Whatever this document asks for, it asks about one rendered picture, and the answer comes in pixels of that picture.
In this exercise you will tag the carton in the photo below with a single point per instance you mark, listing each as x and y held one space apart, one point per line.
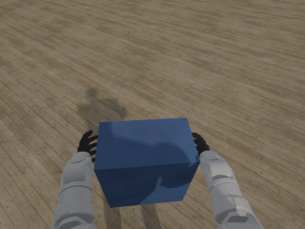
146 161

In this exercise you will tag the robot left forearm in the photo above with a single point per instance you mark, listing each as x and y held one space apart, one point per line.
75 193

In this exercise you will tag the robot right forearm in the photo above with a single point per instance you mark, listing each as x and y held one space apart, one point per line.
228 203

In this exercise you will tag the robot right hand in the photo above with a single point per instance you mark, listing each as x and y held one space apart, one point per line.
201 145

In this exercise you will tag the robot left hand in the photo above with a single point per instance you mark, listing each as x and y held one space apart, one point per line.
84 144

